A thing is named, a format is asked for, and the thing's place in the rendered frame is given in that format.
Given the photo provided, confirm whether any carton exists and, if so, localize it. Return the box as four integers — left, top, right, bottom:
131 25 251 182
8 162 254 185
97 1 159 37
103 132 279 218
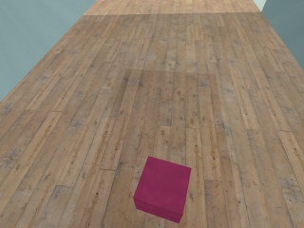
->
133 156 192 223

